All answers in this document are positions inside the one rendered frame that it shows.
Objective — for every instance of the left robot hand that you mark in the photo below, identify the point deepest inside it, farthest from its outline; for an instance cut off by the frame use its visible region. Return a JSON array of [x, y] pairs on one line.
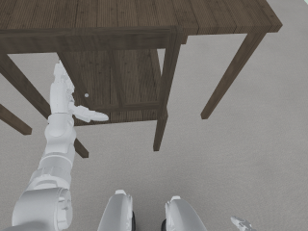
[[61, 93]]

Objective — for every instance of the left robot forearm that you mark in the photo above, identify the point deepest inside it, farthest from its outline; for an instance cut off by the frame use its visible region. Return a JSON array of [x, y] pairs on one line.
[[57, 159]]

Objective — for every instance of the table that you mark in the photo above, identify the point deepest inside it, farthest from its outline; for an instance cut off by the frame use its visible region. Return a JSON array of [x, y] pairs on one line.
[[197, 18]]

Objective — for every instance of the left robot upper arm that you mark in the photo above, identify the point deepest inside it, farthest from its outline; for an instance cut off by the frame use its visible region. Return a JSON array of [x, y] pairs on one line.
[[43, 210]]

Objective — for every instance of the robot left thigh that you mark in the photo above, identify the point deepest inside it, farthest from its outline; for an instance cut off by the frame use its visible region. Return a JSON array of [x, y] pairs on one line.
[[118, 210]]

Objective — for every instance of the robot right shin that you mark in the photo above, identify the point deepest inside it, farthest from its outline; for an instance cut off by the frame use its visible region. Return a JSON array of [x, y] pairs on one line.
[[167, 226]]

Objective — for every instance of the right robot hand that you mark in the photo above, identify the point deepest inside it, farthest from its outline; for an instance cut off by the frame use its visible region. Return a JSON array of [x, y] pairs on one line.
[[242, 224]]

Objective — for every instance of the chair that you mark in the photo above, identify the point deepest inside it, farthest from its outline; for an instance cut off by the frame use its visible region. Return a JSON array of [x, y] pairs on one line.
[[118, 67]]

